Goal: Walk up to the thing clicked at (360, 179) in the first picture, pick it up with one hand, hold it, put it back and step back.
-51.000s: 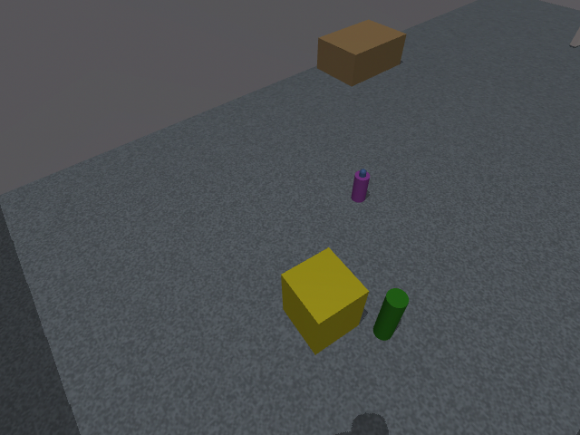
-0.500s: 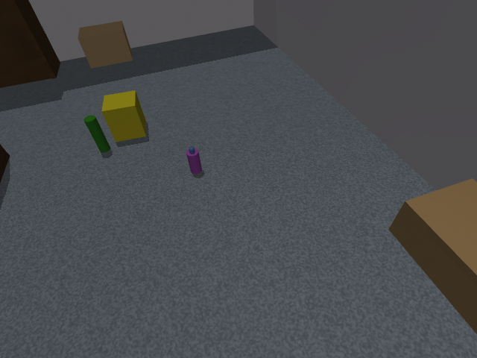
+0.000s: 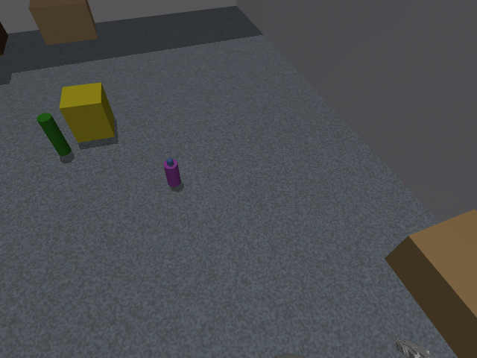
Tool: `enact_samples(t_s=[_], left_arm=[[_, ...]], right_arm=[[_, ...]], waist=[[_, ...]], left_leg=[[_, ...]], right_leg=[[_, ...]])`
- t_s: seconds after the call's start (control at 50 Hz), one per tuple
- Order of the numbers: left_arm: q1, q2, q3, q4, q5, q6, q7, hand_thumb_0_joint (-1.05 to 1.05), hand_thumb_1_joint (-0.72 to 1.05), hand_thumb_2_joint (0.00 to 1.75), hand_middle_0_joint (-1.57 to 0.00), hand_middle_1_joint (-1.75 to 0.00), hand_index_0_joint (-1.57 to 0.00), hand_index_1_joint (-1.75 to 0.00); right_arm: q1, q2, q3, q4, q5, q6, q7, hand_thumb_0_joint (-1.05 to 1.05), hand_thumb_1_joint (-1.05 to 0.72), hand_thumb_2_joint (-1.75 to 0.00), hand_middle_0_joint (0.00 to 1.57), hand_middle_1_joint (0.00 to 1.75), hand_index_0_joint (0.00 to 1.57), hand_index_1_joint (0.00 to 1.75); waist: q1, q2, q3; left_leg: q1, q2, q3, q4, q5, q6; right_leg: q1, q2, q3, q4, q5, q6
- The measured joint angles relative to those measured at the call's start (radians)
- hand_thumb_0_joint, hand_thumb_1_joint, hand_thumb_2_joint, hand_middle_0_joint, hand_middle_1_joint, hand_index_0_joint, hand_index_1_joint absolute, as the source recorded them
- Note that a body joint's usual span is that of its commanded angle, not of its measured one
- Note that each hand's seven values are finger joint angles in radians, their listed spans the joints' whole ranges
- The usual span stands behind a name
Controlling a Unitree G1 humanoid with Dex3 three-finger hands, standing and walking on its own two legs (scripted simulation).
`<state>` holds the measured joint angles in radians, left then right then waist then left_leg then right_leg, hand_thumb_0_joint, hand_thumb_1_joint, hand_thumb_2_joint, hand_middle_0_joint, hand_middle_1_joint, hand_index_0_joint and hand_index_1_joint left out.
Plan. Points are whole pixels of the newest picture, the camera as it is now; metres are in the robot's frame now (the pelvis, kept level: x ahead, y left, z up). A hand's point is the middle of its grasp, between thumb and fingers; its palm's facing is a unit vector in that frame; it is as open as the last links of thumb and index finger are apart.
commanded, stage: walk up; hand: left
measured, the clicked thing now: (172, 170) +1.06 +0.29 -0.68
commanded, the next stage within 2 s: none
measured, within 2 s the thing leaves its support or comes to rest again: neither
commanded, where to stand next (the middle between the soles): +0.78 +0.02 m, yaw +1 degrees
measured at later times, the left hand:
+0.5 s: hand (129, 282) +0.29 +0.22 -0.11, palm faces +0.01 -0.91 -0.41, open 7.4 cm
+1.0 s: hand (123, 208) +0.48 +0.28 -0.15, palm faces +0.00 -0.94 -0.33, open 7.4 cm
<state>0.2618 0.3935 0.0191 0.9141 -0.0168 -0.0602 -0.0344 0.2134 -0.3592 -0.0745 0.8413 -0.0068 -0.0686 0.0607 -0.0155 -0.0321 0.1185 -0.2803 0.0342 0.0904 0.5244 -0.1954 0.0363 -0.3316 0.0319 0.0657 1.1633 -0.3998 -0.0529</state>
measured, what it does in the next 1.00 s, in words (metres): walks ahead: right foot, then left foot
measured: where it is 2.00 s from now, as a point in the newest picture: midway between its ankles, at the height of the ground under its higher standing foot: (222, 230)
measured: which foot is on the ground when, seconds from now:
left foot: down 0.00-0.32, up 0.34-0.74, down 0.76-1.00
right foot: up 0.00-0.26, down 0.28-0.78, up 0.80-1.00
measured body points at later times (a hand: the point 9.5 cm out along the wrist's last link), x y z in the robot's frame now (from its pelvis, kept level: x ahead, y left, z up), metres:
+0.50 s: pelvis +0.24 -0.05 +0.00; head +0.26 -0.09 +0.45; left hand +0.29 +0.26 -0.08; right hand +0.32 -0.36 -0.13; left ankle +0.24 +0.11 -0.66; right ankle +0.26 -0.16 -0.73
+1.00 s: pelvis +0.43 +0.01 +0.00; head +0.45 +0.03 +0.45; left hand +0.48 +0.33 -0.12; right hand +0.52 -0.30 -0.09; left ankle +0.46 +0.10 -0.73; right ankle +0.48 -0.15 -0.67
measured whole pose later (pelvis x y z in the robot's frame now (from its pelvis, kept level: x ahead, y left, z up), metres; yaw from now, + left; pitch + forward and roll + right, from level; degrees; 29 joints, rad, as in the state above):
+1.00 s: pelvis +0.43 +0.01 +0.00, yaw +3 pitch -3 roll -1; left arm 0.29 0.43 0.04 0.87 0.00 -0.06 -0.04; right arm 0.29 -0.37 -0.05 0.83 0.00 -0.07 0.06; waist -0.01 -0.04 0.10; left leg -0.22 0.01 0.07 0.49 -0.22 0.05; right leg -0.47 -0.07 0.01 1.00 -0.32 -0.03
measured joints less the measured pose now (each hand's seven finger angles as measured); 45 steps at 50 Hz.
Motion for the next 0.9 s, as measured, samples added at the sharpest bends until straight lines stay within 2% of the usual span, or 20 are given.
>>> enact_samples(t_s=[0.06, 0.14, 0.18, 0.24, 0.28, 0.3, 0.32, 0.36, 0.4, 0.44, 0.56, 0.62, 0.7, 0.76, 0.78, 0.8, 0.86, 0.9], left_arm=[[-0.009, 0.015, 0.007, -0.025, 0.001, -0.004, -0.014, 0.0, 0.9, 0.9, -0.21, -0.3, -0.2, -0.3], [-0.015, 0.034, 0.023, -0.035, 0.014, 0.0, -0.036, 0.0, 0.9, 0.9, -0.21, -0.3, -0.2, -0.3], [-0.018, 0.037, 0.031, -0.027, 0.021, 0.002, -0.045, 0.0, 0.9, 0.9, -0.21, -0.3, -0.2, -0.3], [-0.019, 0.038, 0.043, -0.01, 0.027, 0.001, -0.05, 0.0, 0.9, 0.9, -0.2, -0.3, -0.2, -0.3], [-0.01, 0.042, 0.049, -0.004, 0.03, -0.004, -0.049, 0.0, 0.9, 0.9, -0.2, -0.3, -0.2, -0.3], [-0.013, 0.034, 0.055, 0.002, 0.033, -0.01, -0.044, 0.0, 0.9, 0.9, -0.2, -0.3, -0.2, -0.3], [-0.018, 0.023, 0.058, 0.002, 0.036, -0.016, -0.038, 0.0, 0.9, 0.9, -0.2, -0.3, -0.2, -0.3], [-0.022, 0.009, 0.051, -0.015, 0.034, -0.031, -0.027, 0.0, 0.9, 0.9, -0.2, -0.3, -0.2, -0.3], [-0.013, -0.01, 0.038, -0.03, 0.025, -0.038, -0.02, 0.0, 0.9, 0.9, -0.2, -0.3, -0.2, -0.3], [0.007, -0.028, 0.025, -0.036, 0.019, -0.041, -0.014, 0.0, 0.9, 0.9, -0.21, -0.3, -0.2, -0.3], [0.067, -0.03, 0.016, -0.034, 0.021, -0.04, -0.006, 0.0, 0.9, 0.9, -0.21, -0.3, -0.2, -0.3], [0.084, -0.016, 0.024, -0.041, 0.026, -0.038, -0.005, 0.0, 0.9, 0.9, -0.21, -0.3, -0.2, -0.3], [0.099, 0.013, 0.031, -0.047, 0.033, -0.034, -0.002, 0.0, 0.9, 0.9, -0.21, -0.3, -0.2, -0.3], [0.109, 0.036, 0.032, -0.039, 0.031, -0.023, 0.002, 0.0, 0.9, 0.9, -0.21, -0.3, -0.2, -0.3], [0.1, 0.042, 0.034, -0.03, 0.027, -0.015, 0.006, 0.0, 0.9, 0.9, -0.21, -0.3, -0.2, -0.3], [0.09, 0.038, 0.034, -0.024, 0.024, -0.006, 0.01, 0.0, 0.9, 0.9, -0.21, -0.3, -0.2, -0.3], [0.065, 0.024, 0.015, -0.015, 0.02, 0.008, 0.013, 0.0, 0.9, 0.9, -0.21, -0.3, -0.2, -0.3], [0.048, 0.027, 0.009, -0.018, 0.015, 0.006, 0.007, 0.0, 0.9, 0.9, -0.21, -0.3, -0.2, -0.3]], right_arm=[[0.047, -0.005, 0.006, 0.005, 0.002, -0.006, -0.005, 0.0, -0.91, -0.9, 0.21, 0.3, 0.2, 0.3], [0.095, -0.022, 0.007, 0.017, -0.002, -0.006, 0.002, 0.0, -0.91, -0.9, 0.21, 0.3, 0.2, 0.3], [0.111, -0.035, 0.005, 0.018, -0.003, -0.006, 0.009, 0.0, -0.91, -0.9, 0.21, 0.3, 0.2, 0.3], [0.133, -0.053, 0.0, 0.02, -0.002, 0.0, 0.014, 0.01, -0.9, -0.9, 0.21, 0.3, 0.2, 0.3], [0.15, -0.061, -0.002, 0.022, -0.001, 0.009, 0.013, 0.01, -0.9, -0.9, 0.21, 0.3, 0.2, 0.3], [0.152, -0.069, -0.004, 0.026, -0.001, 0.014, 0.01, 0.01, -0.9, -0.9, 0.21, 0.3, 0.2, 0.3], [0.147, -0.073, -0.005, 0.034, 0.0, 0.02, 0.005, 0.01, -0.91, -0.9, 0.2, 0.3, 0.2, 0.3], [0.135, -0.066, 0.002, 0.043, 0.001, 0.034, -0.004, 0.01, -0.91, -0.9, 0.2, 0.3, 0.2, 0.3], [0.115, -0.066, 0.014, 0.051, 0.005, 0.04, -0.006, 0.01, -0.91, -0.9, 0.2, 0.3, 0.2, 0.29], [0.09, -0.071, 0.018, 0.051, 0.015, 0.038, -0.005, 0.01, -0.91, -0.9, 0.2, 0.3, 0.2, 0.29], [0.043, -0.068, 0.012, 0.02, 0.009, 0.036, 0.011, 0.01, -0.91, -0.9, 0.2, 0.3, 0.2, 0.3], [0.034, -0.064, 0.008, 0.021, -0.001, 0.044, 0.021, 0.0, -0.91, -0.9, 0.2, 0.3, 0.2, 0.3], [0.022, -0.056, 0.005, 0.026, -0.01, 0.047, 0.036, 0.01, -0.91, -0.9, 0.2, 0.3, 0.2, 0.3], [0.02, -0.051, -0.001, 0.019, -0.016, 0.032, 0.04, 0.01, -0.91, -0.9, 0.2, 0.3, 0.2, 0.3], [0.011, -0.044, -0.005, 0.018, -0.021, 0.023, 0.036, 0.01, -0.91, -0.9, 0.2, 0.3, 0.2, 0.3], [0.007, -0.043, -0.006, 0.008, -0.025, 0.016, 0.03, 0.01, -0.91, -0.9, 0.2, 0.3, 0.2, 0.3], [0.008, -0.037, -0.004, -0.013, -0.002, 0.007, 0.017, 0.0, -0.91, -0.9, 0.2, 0.3, 0.2, 0.3], [0.022, -0.024, 0.007, -0.016, 0.007, 0.004, 0.007, 0.0, -0.91, -0.9, 0.2, 0.3, 0.2, 0.3]], waist=[[-0.007, -0.004, -0.014], [-0.005, -0.006, -0.027], [-0.011, 0.005, -0.03], [-0.021, 0.025, -0.043], [-0.02, 0.037, -0.062], [-0.014, 0.064, -0.065], [-0.012, 0.094, -0.062], [0.006, 0.102, -0.052], [0.03, 0.102, -0.046], [0.043, 0.114, -0.042], [0.052, 0.12, -0.036], [0.058, 0.106, -0.031], [0.066, 0.076, -0.031], [0.058, 0.039, -0.042], [0.054, 0.009, -0.033], [0.051, -0.001, -0.025], [0.026, 0.015, -0.018], [0.015, 0.005, -0.019]], left_leg=[[0.085, -0.006, 0.005, -0.073, -0.008, -0.002], [0.175, -0.013, 0.021, -0.121, -0.049, -0.006], [0.206, -0.01, 0.025, -0.117, -0.083, -0.015], [0.234, -0.003, 0.023, -0.072, -0.157, -0.036], [0.239, 0.008, 0.018, -0.007, -0.229, -0.052], [0.231, 0.034, 0.011, 0.051, -0.275, -0.048], [0.201, 0.06, -0.013, 0.143, -0.294, -0.025], [0.104, 0.026, -0.085, 0.378, -0.306, -0.008], [0.006, -0.016, -0.112, 0.544, -0.279, -0.002], [-0.077, -0.027, -0.137, 0.591, -0.223, 0.002], [-0.227, 0.001, -0.187, 0.431, -0.082, -0.028], [-0.248, 0.018, -0.164, 0.299, -0.037, -0.039], [-0.212, 0.037, -0.097, 0.139, 0.023, -0.026], [-0.143, 0.02, -0.058, 0.063, 0.069, -0.005], [-0.137, -0.002, -0.041, 0.092, 0.048, -0.005], [-0.136, -0.01, -0.03, 0.126, 0.014, -0.003], [-0.096, -0.002, -0.036, 0.137, -0.037, 0.011], [-0.044, -0.007, -0.033, 0.079, -0.028, 0.009]], right_leg=[[-0.111, -0.042, 0.0, -0.073, 0.065, 0.021], [-0.173, -0.107, -0.035, -0.305, 0.142, 0.052], [-0.17, -0.124, -0.057, -0.43, 0.194, 0.053], [-0.131, -0.124, -0.078, -0.546, 0.267, 0.045], [-0.08, -0.111, -0.098, -0.588, 0.278, 0.036], [-0.069, -0.09, -0.112, -0.57, 0.257, 0.039], [-0.065, -0.071, -0.133, -0.535, 0.219, 0.036], [-0.051, -0.074, -0.145, -0.493, 0.16, 0.031], [-0.01, -0.082, -0.139, -0.52, 0.146, 0.026], [0.048, -0.079, -0.142, -0.586, 0.155, 0.029], [0.175, -0.06, -0.162, -0.71, 0.146, 0.03], [0.224, -0.059, -0.181, -0.723, 0.111, 0.037], [0.273, -0.065, -0.2, -0.693, 0.035, 0.062], [0.282, -0.095, -0.203, -0.595, -0.063, 0.075], [0.258, -0.127, -0.188, -0.504, -0.088, 0.056], [0.212, -0.129, -0.15, -0.383, -0.097, 0.041], [0.061, -0.068, -0.086, -0.081, -0.097, 0.007], [-0.021, -0.059, -0.063, -0.028, -0.037, 0.001]])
